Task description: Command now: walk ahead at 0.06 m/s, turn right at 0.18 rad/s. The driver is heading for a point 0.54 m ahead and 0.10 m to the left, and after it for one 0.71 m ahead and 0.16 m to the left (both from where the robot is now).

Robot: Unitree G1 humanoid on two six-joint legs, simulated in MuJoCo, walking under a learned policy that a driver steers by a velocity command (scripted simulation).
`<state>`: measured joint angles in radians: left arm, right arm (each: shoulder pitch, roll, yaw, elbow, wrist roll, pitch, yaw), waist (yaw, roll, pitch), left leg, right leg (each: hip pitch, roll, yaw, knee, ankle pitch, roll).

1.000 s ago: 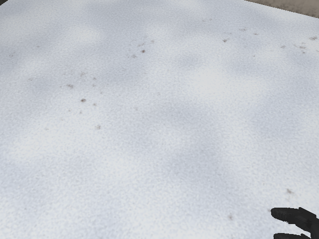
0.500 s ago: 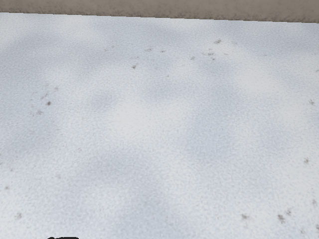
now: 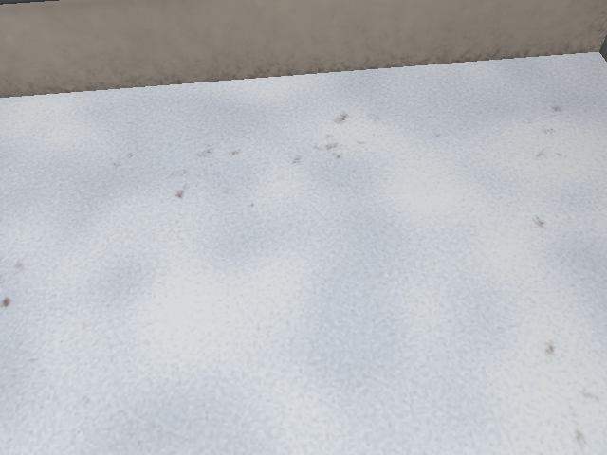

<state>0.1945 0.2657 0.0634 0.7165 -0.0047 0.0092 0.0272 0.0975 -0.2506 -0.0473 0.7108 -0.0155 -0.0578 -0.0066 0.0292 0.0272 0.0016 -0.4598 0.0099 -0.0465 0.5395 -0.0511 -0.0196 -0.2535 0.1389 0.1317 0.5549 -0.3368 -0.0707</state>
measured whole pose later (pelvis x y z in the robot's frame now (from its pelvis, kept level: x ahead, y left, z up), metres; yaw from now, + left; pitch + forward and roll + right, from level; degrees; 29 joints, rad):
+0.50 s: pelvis +0.04 -0.01 -0.01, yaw +2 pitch +0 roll +0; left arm 0.24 0.22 0.06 0.77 0.01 0.02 0.05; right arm 0.18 -0.26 -0.06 0.75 0.00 0.01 -0.01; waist -0.01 0.02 0.02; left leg -0.40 0.00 -0.05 0.65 -0.24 -0.01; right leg -0.24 0.00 0.00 0.64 -0.40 0.00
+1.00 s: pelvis +0.08 -0.01 +0.01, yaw +18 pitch +3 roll +0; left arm 0.26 0.26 0.08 0.71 0.01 -0.07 0.01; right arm 0.23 -0.29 -0.09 0.64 0.03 0.01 -0.02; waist 0.01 0.04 -0.07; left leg -0.49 -0.10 -0.15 0.84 -0.40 0.04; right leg -0.27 0.01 0.02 0.52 -0.30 -0.03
